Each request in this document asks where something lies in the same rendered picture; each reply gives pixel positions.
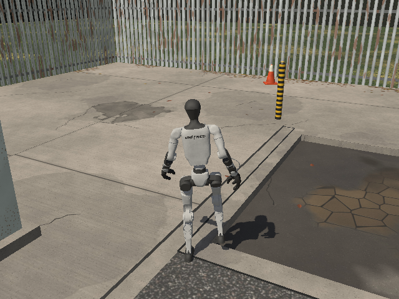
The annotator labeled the left robot foot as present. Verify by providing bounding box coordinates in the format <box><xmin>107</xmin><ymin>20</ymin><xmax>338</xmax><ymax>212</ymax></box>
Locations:
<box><xmin>185</xmin><ymin>246</ymin><xmax>195</xmax><ymax>263</ymax></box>

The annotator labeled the robot right forearm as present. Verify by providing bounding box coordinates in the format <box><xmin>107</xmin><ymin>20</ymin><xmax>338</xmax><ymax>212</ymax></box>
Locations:
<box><xmin>223</xmin><ymin>149</ymin><xmax>238</xmax><ymax>176</ymax></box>

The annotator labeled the humanoid robot head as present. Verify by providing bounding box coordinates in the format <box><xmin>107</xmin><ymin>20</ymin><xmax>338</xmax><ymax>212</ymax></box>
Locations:
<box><xmin>184</xmin><ymin>99</ymin><xmax>205</xmax><ymax>130</ymax></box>

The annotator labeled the left robot upper arm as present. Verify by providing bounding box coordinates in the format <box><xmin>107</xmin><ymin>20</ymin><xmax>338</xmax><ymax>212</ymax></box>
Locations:
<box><xmin>166</xmin><ymin>127</ymin><xmax>182</xmax><ymax>161</ymax></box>

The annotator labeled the robot left forearm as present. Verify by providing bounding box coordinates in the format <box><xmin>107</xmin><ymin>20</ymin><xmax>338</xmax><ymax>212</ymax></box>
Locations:
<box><xmin>162</xmin><ymin>152</ymin><xmax>173</xmax><ymax>172</ymax></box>

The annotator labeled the right robot upper arm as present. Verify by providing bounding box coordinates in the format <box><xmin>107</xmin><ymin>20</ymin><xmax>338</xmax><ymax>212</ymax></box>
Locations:
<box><xmin>208</xmin><ymin>125</ymin><xmax>228</xmax><ymax>159</ymax></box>

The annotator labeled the robot left hand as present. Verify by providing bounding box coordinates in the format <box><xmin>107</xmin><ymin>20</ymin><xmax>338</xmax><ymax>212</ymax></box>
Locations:
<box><xmin>161</xmin><ymin>169</ymin><xmax>175</xmax><ymax>180</ymax></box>

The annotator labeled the robot right hand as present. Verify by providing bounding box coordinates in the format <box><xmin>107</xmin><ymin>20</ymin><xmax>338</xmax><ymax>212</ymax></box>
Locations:
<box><xmin>227</xmin><ymin>173</ymin><xmax>241</xmax><ymax>190</ymax></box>

